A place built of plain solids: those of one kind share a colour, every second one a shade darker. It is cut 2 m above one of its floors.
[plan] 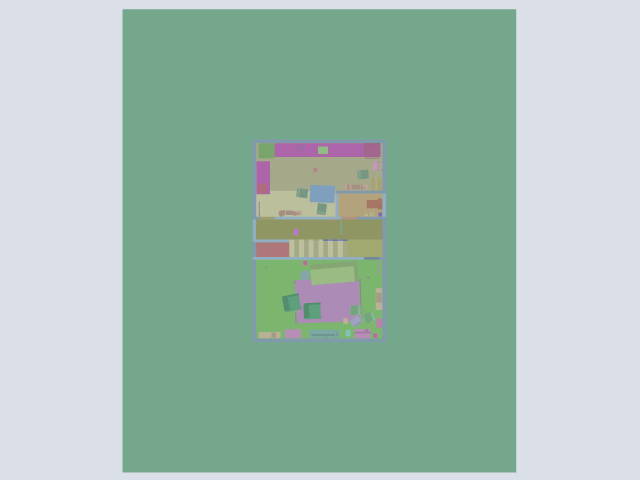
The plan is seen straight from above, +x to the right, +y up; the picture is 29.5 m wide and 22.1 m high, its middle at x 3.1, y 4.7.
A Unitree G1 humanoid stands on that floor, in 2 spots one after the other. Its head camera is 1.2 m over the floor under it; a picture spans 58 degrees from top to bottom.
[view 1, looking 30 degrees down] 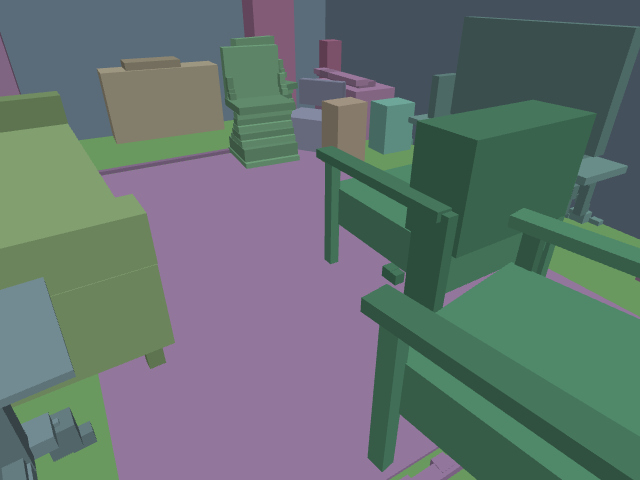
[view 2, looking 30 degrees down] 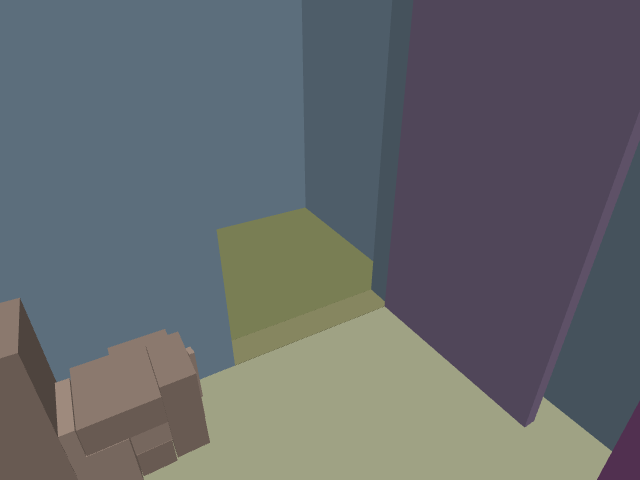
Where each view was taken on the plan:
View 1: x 1.48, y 2.73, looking -29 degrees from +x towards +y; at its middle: rug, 2.38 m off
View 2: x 1.32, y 6.92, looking -120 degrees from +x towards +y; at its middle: floor_hall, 2.40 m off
